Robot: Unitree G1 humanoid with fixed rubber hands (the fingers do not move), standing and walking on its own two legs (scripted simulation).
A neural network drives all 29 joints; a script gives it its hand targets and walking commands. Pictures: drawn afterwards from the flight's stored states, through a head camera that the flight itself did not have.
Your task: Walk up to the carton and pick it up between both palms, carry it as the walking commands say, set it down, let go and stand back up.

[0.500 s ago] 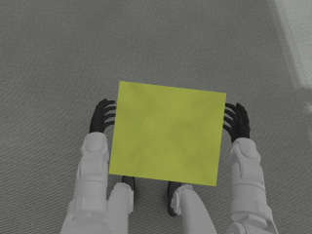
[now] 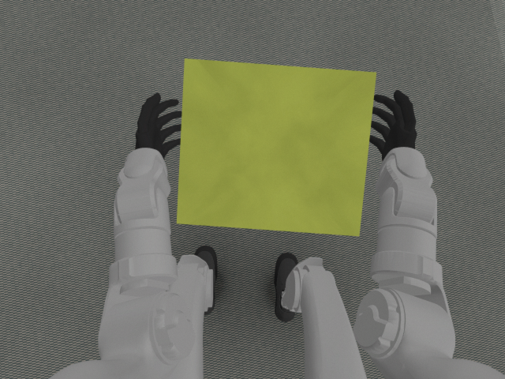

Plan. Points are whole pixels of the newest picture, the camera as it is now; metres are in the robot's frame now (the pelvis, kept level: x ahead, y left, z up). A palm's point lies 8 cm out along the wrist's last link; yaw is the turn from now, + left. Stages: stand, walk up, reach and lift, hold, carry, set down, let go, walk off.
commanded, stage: set down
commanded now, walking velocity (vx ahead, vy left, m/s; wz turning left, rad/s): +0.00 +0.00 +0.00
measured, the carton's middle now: (270, 152) +0.45 -0.03 -0.17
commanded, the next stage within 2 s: none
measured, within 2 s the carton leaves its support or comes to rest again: neither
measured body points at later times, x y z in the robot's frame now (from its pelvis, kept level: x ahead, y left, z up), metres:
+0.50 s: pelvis -0.01 +0.00 -0.07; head +0.30 +0.01 +0.26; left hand +0.47 +0.15 -0.19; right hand +0.47 -0.22 -0.18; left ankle +0.12 +0.13 -0.58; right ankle +0.09 -0.12 -0.58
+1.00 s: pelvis -0.02 +0.00 -0.14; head +0.34 +0.00 +0.14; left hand +0.50 +0.14 -0.29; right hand +0.49 -0.23 -0.27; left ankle +0.12 +0.13 -0.58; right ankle +0.09 -0.12 -0.58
